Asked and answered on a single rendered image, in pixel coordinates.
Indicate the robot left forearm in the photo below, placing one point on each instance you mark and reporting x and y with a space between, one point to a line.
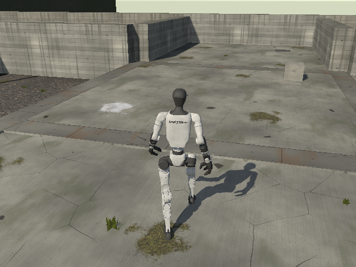
152 143

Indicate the robot right forearm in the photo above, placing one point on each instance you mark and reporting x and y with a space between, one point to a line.
205 152

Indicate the left robot upper arm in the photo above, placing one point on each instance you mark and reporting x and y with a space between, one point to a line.
158 125

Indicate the right robot upper arm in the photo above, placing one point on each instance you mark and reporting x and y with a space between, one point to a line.
198 128

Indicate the left robot hand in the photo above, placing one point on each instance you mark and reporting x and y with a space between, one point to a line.
153 153

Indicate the robot head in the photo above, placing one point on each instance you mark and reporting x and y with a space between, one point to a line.
179 96

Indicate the right robot hand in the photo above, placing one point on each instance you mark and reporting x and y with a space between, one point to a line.
208 166

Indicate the right robot thigh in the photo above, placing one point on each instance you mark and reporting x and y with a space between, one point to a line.
190 162

